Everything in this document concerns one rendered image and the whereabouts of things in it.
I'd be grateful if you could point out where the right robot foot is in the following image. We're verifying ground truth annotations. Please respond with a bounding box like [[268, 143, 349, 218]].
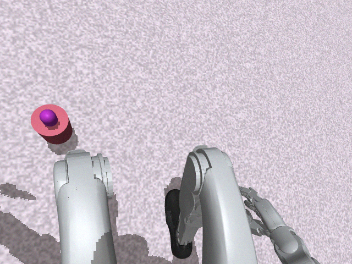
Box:
[[165, 189, 193, 259]]

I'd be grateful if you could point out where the right robot hand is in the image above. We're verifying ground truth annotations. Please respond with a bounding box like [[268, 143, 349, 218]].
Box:
[[239, 186, 287, 237]]

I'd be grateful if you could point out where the bottle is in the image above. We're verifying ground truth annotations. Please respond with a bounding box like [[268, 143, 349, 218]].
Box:
[[31, 104, 73, 144]]

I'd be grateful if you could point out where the right robot arm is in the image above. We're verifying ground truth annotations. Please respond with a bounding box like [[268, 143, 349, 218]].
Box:
[[269, 226, 320, 264]]

